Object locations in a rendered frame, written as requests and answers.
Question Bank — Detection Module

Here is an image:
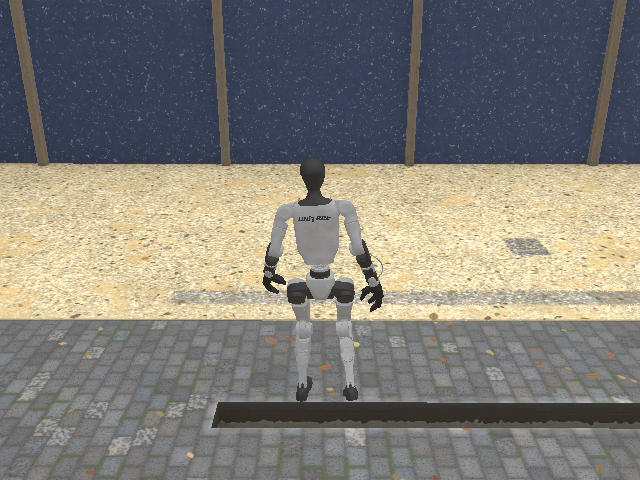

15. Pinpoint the right robot upper arm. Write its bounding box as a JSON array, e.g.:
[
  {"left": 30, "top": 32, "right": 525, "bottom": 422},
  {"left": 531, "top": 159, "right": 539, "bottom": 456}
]
[{"left": 335, "top": 200, "right": 365, "bottom": 256}]

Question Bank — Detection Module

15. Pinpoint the robot right foot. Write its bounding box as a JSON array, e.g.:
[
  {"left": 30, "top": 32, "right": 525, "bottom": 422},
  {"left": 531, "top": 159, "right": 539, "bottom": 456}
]
[{"left": 343, "top": 384, "right": 358, "bottom": 401}]

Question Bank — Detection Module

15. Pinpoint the left robot upper arm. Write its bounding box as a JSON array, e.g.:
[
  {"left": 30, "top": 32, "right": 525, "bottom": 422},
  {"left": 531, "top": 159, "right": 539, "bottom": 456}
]
[{"left": 268, "top": 202, "right": 295, "bottom": 258}]

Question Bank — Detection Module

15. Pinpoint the right robot hand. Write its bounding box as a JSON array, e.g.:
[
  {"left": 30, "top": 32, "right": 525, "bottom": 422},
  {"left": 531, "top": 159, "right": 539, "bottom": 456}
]
[{"left": 360, "top": 282, "right": 384, "bottom": 312}]

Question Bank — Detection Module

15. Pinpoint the left robot forearm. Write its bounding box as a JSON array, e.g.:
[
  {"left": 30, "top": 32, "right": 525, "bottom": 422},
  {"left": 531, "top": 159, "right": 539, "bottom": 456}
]
[{"left": 263, "top": 242, "right": 279, "bottom": 278}]

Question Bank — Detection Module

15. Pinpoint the left robot hand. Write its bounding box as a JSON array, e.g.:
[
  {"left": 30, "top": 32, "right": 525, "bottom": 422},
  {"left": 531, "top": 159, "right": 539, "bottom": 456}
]
[{"left": 262, "top": 273, "right": 286, "bottom": 294}]

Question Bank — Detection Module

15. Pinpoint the robot left shin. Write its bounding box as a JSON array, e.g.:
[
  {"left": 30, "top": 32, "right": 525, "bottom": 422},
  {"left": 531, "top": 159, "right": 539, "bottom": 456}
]
[{"left": 295, "top": 321, "right": 311, "bottom": 388}]

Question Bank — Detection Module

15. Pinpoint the right robot forearm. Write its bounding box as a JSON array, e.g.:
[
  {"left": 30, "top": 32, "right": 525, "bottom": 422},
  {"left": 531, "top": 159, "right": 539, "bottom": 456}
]
[{"left": 356, "top": 239, "right": 380, "bottom": 287}]

